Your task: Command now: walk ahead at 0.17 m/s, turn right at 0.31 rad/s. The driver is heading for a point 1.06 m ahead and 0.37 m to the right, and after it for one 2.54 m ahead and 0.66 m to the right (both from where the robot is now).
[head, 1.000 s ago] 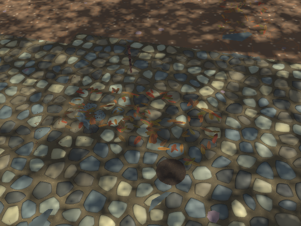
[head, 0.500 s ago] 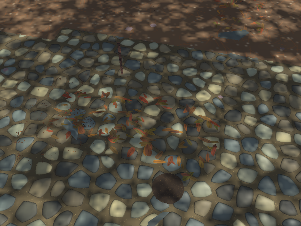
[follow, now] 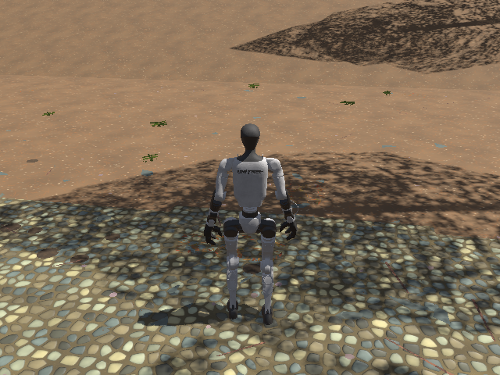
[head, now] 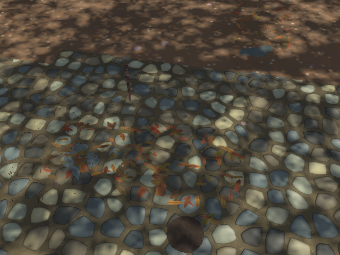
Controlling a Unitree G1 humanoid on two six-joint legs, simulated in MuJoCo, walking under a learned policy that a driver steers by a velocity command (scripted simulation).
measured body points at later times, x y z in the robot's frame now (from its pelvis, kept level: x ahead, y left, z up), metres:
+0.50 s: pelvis +0.16 -0.02 +0.00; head +0.20 -0.02 +0.45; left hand +0.44 +0.13 -0.10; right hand +0.04 -0.26 -0.14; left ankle +0.04 +0.12 -0.73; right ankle +0.29 -0.19 -0.69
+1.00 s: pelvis +0.41 -0.15 +0.01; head +0.43 -0.19 +0.46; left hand +0.59 +0.08 -0.10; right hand +0.48 -0.48 -0.08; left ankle +0.67 -0.11 -0.68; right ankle +0.31 -0.17 -0.73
